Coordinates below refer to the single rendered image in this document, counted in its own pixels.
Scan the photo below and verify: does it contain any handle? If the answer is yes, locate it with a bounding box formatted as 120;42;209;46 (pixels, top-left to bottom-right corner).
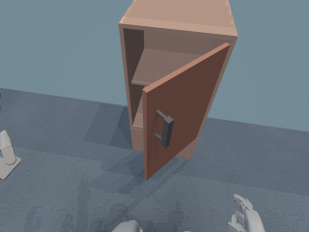
154;110;174;148

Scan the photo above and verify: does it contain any robot left hand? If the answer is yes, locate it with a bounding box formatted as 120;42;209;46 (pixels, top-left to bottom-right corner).
0;92;21;181

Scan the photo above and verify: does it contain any cupboard door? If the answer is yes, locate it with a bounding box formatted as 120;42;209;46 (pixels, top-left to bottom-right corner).
142;43;230;180

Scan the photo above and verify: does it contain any robot right hand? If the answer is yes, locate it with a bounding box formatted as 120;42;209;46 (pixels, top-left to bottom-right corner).
228;194;266;232

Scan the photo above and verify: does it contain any left robot thigh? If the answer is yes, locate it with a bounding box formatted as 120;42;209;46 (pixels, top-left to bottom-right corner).
112;221;144;232

